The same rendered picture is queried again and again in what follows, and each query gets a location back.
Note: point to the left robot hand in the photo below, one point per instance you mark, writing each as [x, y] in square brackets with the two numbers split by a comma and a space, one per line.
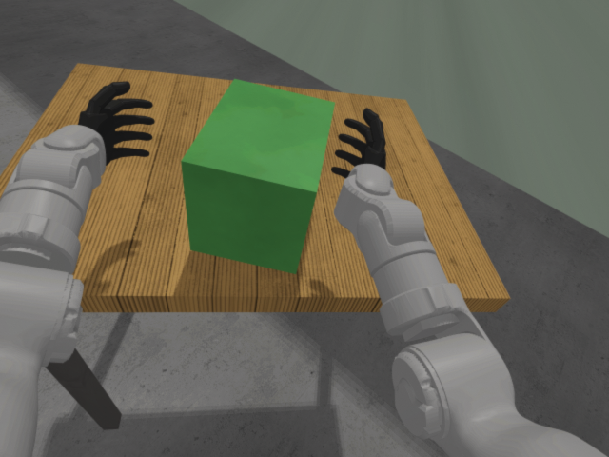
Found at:
[99, 117]

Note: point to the right robot forearm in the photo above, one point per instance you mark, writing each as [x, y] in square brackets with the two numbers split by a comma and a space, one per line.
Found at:
[417, 300]

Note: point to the left robot forearm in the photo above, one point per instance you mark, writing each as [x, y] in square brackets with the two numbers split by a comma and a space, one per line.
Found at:
[46, 199]

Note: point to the robot left upper arm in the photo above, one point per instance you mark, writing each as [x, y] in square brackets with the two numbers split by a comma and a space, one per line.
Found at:
[40, 313]

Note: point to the right robot hand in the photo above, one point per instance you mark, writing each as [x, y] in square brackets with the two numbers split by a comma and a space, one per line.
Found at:
[372, 151]

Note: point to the table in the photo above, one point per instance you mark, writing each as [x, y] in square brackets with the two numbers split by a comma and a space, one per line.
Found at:
[135, 254]

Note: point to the robot right upper arm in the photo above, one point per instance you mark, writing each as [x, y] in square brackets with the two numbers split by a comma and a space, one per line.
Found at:
[456, 391]

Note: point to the carton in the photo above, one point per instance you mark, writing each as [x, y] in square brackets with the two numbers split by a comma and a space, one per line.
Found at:
[251, 175]

